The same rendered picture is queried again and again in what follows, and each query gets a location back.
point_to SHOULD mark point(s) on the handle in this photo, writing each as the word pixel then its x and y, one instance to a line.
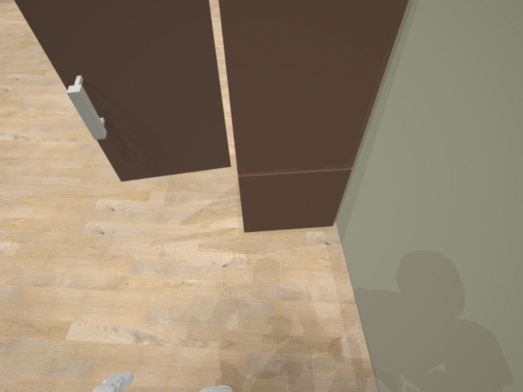
pixel 86 110

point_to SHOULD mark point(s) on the cupboard door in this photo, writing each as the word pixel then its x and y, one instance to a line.
pixel 149 68

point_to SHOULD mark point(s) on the left robot hand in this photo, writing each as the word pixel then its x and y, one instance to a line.
pixel 115 383

